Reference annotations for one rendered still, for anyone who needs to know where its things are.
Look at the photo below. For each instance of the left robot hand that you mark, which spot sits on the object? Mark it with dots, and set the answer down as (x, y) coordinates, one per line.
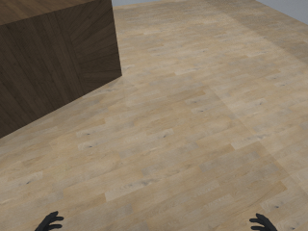
(44, 225)

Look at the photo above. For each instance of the right robot hand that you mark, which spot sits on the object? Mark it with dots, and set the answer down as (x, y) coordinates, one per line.
(261, 219)

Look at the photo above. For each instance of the pedestal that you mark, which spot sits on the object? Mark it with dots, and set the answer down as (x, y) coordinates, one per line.
(53, 52)

